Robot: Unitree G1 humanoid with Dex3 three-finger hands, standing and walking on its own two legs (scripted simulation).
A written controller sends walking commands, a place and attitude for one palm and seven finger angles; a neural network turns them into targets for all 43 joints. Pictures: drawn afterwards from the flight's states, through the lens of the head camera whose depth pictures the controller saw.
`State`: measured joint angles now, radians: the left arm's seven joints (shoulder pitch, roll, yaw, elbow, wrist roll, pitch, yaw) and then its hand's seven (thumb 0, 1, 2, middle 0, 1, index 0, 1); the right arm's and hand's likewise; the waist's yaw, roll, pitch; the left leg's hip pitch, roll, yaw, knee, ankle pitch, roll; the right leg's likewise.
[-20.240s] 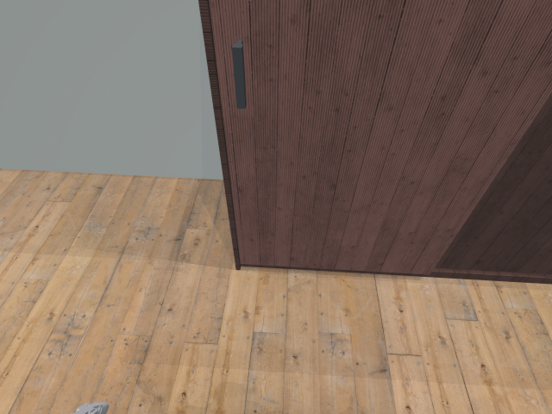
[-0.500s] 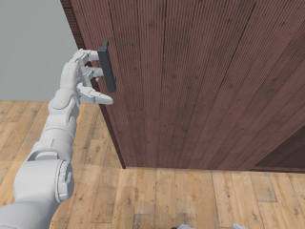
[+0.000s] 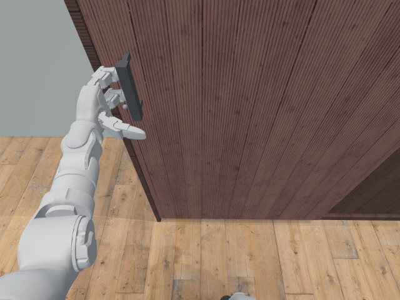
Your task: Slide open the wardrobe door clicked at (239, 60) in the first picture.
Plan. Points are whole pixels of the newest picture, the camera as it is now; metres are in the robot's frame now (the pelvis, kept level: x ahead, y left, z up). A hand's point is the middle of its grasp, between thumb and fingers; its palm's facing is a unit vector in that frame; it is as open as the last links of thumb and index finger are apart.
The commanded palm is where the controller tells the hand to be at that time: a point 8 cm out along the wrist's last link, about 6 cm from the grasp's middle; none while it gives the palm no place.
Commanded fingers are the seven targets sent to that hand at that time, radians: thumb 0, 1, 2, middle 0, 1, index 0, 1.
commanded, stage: slide the fingers in behind the handle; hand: left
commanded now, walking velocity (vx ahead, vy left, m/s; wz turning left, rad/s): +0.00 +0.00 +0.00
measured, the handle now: (132, 88) +0.52 +0.13 +0.13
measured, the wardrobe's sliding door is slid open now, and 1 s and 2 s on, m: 0.00 0.00 0.00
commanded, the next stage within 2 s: grip the handle and tug to test in 1.28 s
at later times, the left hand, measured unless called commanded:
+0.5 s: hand (135, 106) +0.47 +0.12 +0.13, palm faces -0.05 -1.00 -0.02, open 14.0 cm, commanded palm +0.44 +0.17 +0.14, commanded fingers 0.00 -0.50 0.30 -0.30 -1.20 -0.30 -1.20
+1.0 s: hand (138, 108) +0.45 +0.11 +0.13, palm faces -0.05 -1.00 -0.02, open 14.1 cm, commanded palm +0.43 +0.16 +0.14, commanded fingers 0.00 -0.50 0.30 -0.30 -1.20 -0.30 -1.20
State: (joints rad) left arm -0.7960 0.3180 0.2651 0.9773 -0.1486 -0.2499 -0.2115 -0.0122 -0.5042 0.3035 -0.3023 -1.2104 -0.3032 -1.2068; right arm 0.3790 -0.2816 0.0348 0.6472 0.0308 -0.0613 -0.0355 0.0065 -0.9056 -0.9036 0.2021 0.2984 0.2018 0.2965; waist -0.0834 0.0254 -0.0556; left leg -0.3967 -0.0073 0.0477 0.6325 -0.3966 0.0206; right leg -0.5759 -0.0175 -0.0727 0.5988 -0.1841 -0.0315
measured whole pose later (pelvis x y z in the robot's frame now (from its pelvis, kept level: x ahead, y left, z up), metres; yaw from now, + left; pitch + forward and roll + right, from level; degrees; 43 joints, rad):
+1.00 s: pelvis +0.00 +0.00 +0.00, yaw +0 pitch +8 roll +0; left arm -0.77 0.23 0.20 0.92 -0.13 -0.23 -0.11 -0.01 -0.50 0.30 -0.30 -1.20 -0.28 -1.20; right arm 0.33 -0.26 0.03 0.64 0.03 -0.06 -0.03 0.01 -0.91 -0.90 0.20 0.30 0.20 0.30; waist -0.06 0.03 -0.05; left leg -0.35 -0.01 0.05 0.60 -0.38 0.02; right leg -0.54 -0.02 -0.07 0.58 -0.18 -0.03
